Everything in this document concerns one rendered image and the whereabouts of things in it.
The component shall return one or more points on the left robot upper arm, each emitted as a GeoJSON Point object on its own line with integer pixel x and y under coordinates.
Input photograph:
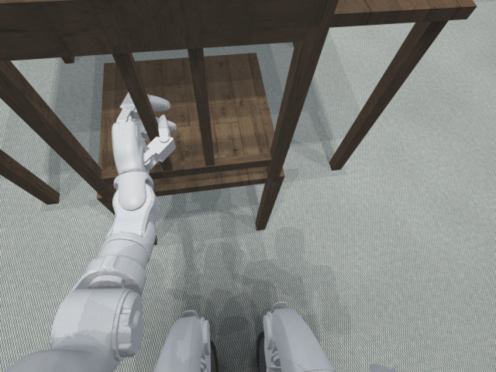
{"type": "Point", "coordinates": [95, 330]}

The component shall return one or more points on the robot left shin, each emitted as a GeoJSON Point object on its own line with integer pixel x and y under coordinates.
{"type": "Point", "coordinates": [205, 364]}

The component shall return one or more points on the chair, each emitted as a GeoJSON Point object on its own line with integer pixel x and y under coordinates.
{"type": "Point", "coordinates": [225, 136]}

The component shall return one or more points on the robot left thigh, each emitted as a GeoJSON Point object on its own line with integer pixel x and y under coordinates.
{"type": "Point", "coordinates": [187, 342]}

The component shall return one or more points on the robot left hand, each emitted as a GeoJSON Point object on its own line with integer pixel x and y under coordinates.
{"type": "Point", "coordinates": [129, 135]}

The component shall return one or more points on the robot left forearm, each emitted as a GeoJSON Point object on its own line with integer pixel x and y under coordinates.
{"type": "Point", "coordinates": [126, 250]}

